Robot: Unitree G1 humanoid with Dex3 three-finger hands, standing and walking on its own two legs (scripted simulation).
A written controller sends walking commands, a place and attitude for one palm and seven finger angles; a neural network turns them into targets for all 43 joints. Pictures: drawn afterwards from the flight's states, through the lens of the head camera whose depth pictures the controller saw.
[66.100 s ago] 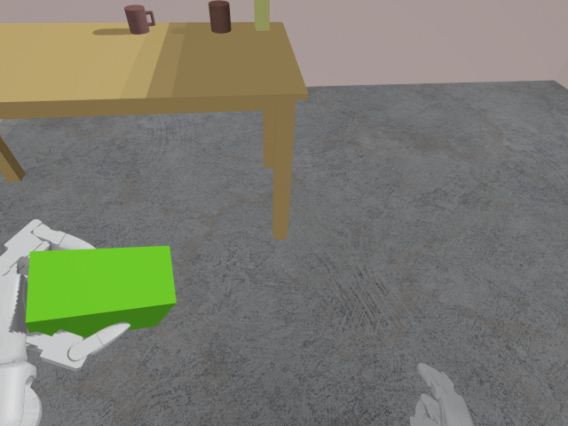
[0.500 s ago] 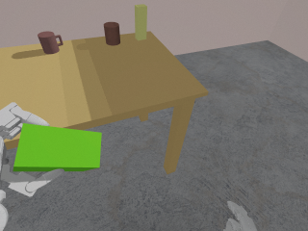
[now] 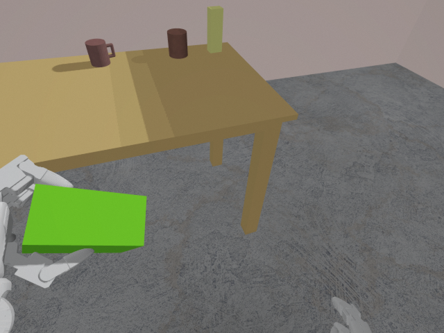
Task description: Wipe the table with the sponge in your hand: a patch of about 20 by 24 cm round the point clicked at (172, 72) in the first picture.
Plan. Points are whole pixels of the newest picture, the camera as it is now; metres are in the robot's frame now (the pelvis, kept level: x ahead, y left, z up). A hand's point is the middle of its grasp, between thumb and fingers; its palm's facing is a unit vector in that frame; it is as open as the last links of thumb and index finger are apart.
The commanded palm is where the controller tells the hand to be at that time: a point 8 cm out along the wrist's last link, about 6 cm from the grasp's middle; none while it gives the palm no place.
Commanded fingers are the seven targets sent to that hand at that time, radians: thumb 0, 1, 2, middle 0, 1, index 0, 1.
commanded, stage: stop stepping back and stand still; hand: left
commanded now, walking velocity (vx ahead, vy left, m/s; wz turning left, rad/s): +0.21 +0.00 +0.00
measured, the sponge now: (102, 225) +0.23 +0.18 +0.16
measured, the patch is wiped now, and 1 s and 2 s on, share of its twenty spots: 1.00 1.00 1.00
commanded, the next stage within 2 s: stand and wait in 0.44 s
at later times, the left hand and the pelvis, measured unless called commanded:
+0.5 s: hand (56, 236) +0.19 +0.21 +0.20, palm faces +0.38 -0.84 -0.38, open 10.6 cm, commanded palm +0.13 +0.26 +0.21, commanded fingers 0.00 0.10 1.30 -1.20 -1.60 -1.20 -1.60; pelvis -0.02 -0.02 +0.01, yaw +1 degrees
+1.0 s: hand (41, 215) +0.21 +0.24 +0.19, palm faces +0.43 -0.83 -0.35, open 10.6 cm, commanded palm +0.16 +0.28 +0.21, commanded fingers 0.00 0.10 1.30 -1.20 -1.60 -1.20 -1.60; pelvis +0.00 +0.00 +0.02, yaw +0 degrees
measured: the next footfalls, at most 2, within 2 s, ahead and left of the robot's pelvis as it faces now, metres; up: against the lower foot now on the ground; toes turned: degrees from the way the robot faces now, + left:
right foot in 0.24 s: +0.07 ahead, -0.13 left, +0.00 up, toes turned -2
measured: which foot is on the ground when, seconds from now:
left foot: down 0.00-1.00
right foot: down 0.00-0.00, up 0.02-0.22, down 0.24-1.00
